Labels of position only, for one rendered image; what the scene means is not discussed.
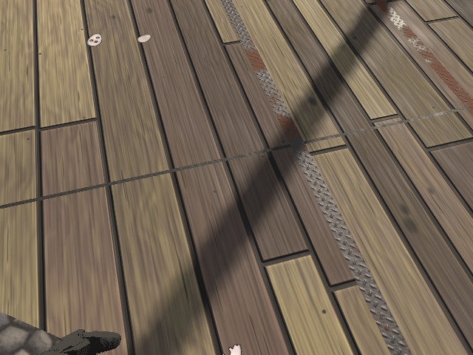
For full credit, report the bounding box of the left robot hand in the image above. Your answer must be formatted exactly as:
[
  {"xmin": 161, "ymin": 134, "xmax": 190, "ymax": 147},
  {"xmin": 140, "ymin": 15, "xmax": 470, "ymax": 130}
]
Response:
[{"xmin": 40, "ymin": 329, "xmax": 121, "ymax": 355}]

